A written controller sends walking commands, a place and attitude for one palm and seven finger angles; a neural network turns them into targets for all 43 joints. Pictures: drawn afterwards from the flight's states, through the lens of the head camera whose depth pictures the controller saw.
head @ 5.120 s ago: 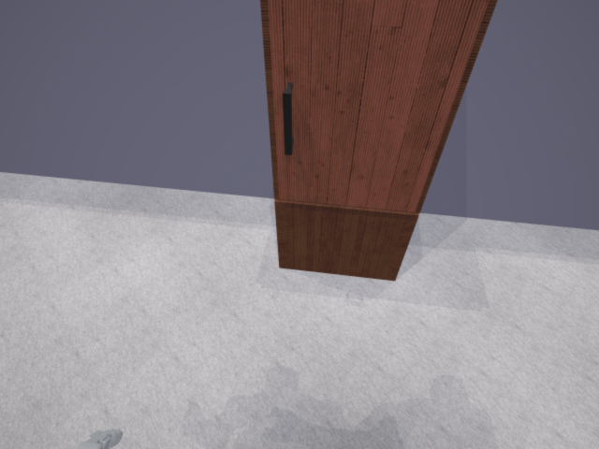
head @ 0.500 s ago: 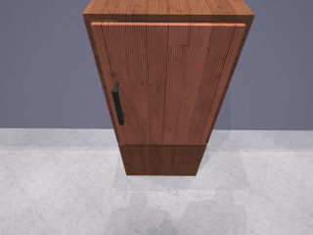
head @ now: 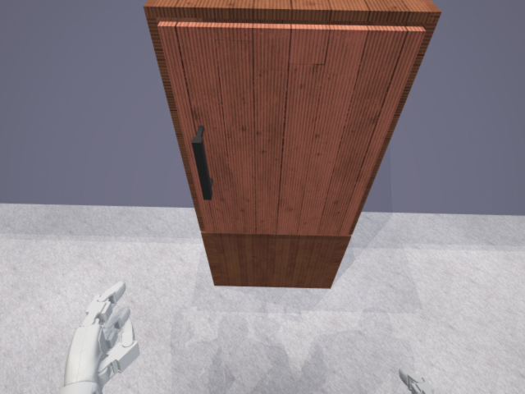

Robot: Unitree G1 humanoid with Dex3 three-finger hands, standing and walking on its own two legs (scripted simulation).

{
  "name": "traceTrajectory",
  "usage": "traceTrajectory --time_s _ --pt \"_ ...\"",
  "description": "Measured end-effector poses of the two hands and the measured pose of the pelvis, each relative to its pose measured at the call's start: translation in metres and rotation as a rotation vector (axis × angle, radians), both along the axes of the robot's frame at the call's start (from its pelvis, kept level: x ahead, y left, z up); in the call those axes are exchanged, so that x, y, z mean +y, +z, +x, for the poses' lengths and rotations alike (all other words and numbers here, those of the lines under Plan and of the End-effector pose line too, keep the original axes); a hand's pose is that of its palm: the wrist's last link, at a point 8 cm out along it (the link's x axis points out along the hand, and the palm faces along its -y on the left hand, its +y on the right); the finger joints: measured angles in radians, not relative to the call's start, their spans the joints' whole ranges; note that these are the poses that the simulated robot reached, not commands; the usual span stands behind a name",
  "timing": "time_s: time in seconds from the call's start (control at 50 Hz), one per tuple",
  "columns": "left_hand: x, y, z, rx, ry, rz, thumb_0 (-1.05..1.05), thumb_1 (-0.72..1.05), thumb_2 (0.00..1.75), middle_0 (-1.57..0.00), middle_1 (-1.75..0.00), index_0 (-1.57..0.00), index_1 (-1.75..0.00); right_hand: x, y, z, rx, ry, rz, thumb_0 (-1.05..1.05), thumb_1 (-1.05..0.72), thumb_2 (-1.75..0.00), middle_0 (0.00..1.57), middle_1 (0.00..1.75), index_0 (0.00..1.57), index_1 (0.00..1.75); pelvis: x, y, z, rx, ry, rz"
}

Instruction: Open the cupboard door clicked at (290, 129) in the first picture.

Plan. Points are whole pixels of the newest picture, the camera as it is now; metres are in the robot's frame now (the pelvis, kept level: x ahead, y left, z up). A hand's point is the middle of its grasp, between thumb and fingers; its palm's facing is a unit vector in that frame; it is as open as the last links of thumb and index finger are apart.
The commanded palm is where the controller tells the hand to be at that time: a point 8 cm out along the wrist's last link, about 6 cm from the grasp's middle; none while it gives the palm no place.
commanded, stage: raise the hand with hooked fingers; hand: left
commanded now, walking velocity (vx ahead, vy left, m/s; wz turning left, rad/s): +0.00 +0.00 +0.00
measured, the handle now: (204, 164) +0.57 +0.15 -0.02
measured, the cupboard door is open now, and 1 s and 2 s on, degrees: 0 0 0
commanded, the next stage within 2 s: move the hooked fingers beside the handle in 1.92 s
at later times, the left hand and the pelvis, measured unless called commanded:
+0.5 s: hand (134, 354) +0.19 +0.20 -0.04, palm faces +0.00 -1.00 -0.05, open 10.1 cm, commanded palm +0.16 +0.26 -0.03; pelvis -0.05 -0.03 -0.08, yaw +0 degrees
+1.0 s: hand (101, 330) +0.22 +0.25 -0.02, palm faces +0.03 -1.00 -0.05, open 13.0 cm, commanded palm +0.20 +0.31 -0.02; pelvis -0.04 +0.01 -0.07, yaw -1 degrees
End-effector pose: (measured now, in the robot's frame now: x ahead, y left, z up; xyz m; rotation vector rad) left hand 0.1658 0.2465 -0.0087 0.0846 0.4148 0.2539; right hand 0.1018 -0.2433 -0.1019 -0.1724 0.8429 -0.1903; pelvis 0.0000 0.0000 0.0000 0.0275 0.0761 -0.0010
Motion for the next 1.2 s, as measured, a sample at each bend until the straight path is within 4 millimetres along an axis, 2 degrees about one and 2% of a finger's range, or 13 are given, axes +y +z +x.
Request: traceTrajectory --time_s 0.06,0.16,0.24,0.3,0.36,0.48,0.58,0.66,0.74,0.82,1.02,1.1,1.2 --pt "-0.003 0.009 0.011 -0.229 -0.08 -0.019 0.01 0.81 0.85 -0.21 -0.36 -0.21 -0.37 -0.012 0.0 0.028 -0.113 0.037 -0.023 0.01 -0.9 -0.89 0.21 0.3 0.2 0.3 -0.007 -0.019 -0.014 0.072 -0.012 -0.01" --pt "-0.009 -0.017 -0.013 -0.41 -0.239 -0.028 0.01 0.71 0.81 -0.22 -0.43 -0.21 -0.43 -0.031 -0.009 0.063 -0.281 0.109 -0.072 0.01 -0.9 -0.9 0.21 0.3 0.2 0.3 -0.019 -0.063 -0.037 0.156 -0.014 -0.017" --pt "-0.003 -0.044 -0.039 -0.383 -0.2 -0.063 0.01 0.61 0.77 -0.23 -0.48 -0.22 -0.49 -0.034 -0.021 0.073 -0.339 0.134 -0.092 0.01 -0.91 -0.9 0.2 0.3 0.2 0.3 -0.026 -0.087 -0.05 0.168 -0.003 -0.032" --pt "0.001 -0.046 -0.046 -0.378 -0.169 -0.05 0.02 0.54 0.74 -0.23 -0.53 -0.23 -0.53 -0.028 -0.032 0.066 -0.323 0.143 -0.091 0.01 -0.91 -0.9 0.2 0.3 0.2 0.3 -0.03 -0.094 -0.055 0.164 0.006 -0.047" --pt "0.0 -0.036 -0.038 -0.402 -0.196 -0.024 0.02 0.47 0.71 -0.24 -0.57 -0.23 -0.58 -0.021 -0.044 0.05 -0.269 0.142 -0.076 0.01 -0.91 -0.9 0.2 0.3 0.2 0.3 -0.033 -0.094 -0.057 0.162 0.013 -0.062" --pt "0.006 -0.023 -0.003 -0.369 -0.265 -0.033 0.01 0.33 0.65 -0.25 -0.66 -0.24 -0.67 -0.011 -0.063 0.004 -0.125 0.086 -0.026 0.01 -0.9 -0.9 0.21 0.3 0.2 0.3 -0.031 -0.085 -0.055 0.173 0.009 -0.069" --pt "0.02 -0.02 0.014 -0.326 -0.243 -0.044 0.01 0.22 0.6 -0.25 -0.74 -0.25 -0.74 -0.015 -0.065 -0.025 -0.038 0.02 -0.023 0.01 -0.9 -0.89 0.21 0.3 0.2 0.3 -0.023 -0.076 -0.048 0.186 -0.008 -0.059" --pt "0.029 -0.016 0.017 -0.346 -0.233 -0.032 0.01 0.13 0.56 -0.26 -0.8 -0.26 -0.8 -0.021 -0.062 -0.035 -0.007 -0.006 -0.052 0.01 -0.9 -0.89 0.21 0.3 0.2 0.3 -0.013 -0.072 -0.044 0.196 -0.016 -0.056" --pt "0.035 -0.018 0.018 -0.362 -0.237 -0.036 0.01 0.03 0.52 -0.27 -0.86 -0.26 -0.86 -0.023 -0.055 -0.03 -0.008 -0.002 -0.087 0.01 -0.9 -0.9 0.21 0.3 0.2 0.3 -0.004 -0.072 -0.041 0.2 -0.016 -0.059" --pt "0.041 -0.019 0.021 -0.371 -0.242 -0.04 0.01 -0.06 0.48 -0.27 -0.92 -0.27 -0.92 -0.018 -0.046 -0.014 -0.042 0.025 -0.111 0.01 -0.9 -0.9 0.21 0.3 0.2 0.3 0.003 -0.071 -0.04 0.2 -0.012 -0.067" --pt "0.063 -0.007 0.028 -0.395 -0.232 -0.031 0.0 -0.3 0.38 -0.29 -1.07 -0.29 -1.07 0.017 -0.026 0.029 -0.148 0.118 -0.087 0.01 -0.9 -0.9 0.21 0.3 0.2 0.3 0.015 -0.065 -0.04 0.183 0.001 -0.086" --pt "0.073 -0.003 0.031 -0.389 -0.227 -0.033 0.0 -0.38 0.34 -0.3 -1.12 -0.29 -1.13 0.028 -0.022 0.034 -0.157 0.142 -0.073 0.01 -0.9 -0.89 0.21 0.3 0.2 0.3 0.017 -0.063 -0.04 0.178 0.005 -0.09" --pt "0.084 -0.003 0.038 -0.381 -0.225 -0.042 0.0 -0.45 0.32 -0.3 -1.17 -0.3 -1.17 0.032 -0.023 0.029 -0.134 0.15 -0.073 0.01 -0.9 -0.89 0.21 0.3 0.2 0.3 0.018 -0.062 -0.041 0.175 0.007 -0.094"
